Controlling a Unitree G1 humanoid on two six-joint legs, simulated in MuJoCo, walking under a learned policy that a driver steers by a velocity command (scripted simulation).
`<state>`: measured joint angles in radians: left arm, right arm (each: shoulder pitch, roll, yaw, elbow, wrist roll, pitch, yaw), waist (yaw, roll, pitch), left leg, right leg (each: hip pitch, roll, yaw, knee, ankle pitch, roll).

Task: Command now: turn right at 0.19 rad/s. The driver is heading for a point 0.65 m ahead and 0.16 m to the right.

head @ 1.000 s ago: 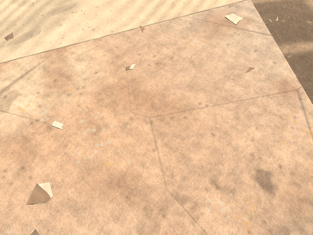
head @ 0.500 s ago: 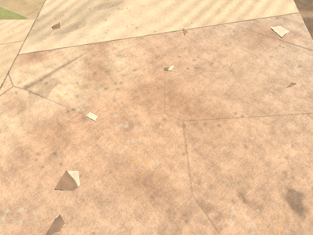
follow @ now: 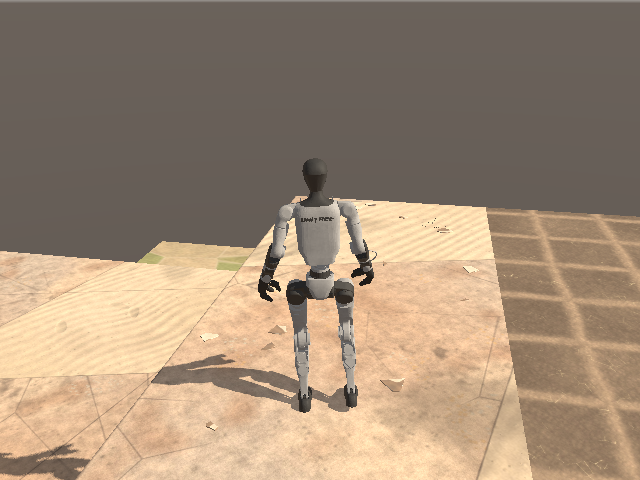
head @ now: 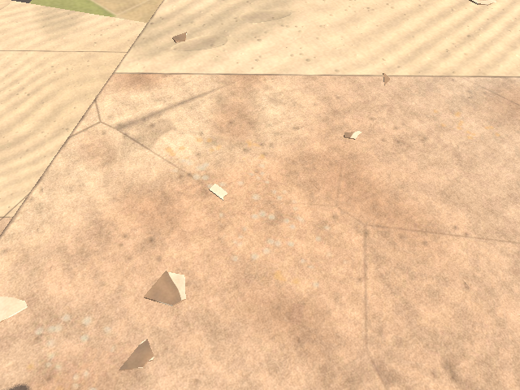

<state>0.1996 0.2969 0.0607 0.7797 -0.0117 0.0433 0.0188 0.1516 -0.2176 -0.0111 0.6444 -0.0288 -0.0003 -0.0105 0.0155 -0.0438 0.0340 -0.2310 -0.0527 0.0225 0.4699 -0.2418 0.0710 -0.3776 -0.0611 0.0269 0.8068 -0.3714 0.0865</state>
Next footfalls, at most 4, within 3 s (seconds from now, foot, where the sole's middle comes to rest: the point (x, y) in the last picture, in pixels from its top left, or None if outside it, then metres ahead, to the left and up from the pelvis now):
0.22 right None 0.00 -0.13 -0.78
0.66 left None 0.10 0.09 -0.78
1.00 right None -0.04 -0.13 -0.78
1.36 left None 0.24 0.09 -0.78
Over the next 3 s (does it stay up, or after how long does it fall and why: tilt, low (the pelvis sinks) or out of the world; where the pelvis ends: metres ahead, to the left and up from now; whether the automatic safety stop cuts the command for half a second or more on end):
stays up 0.68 -0.08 -0.01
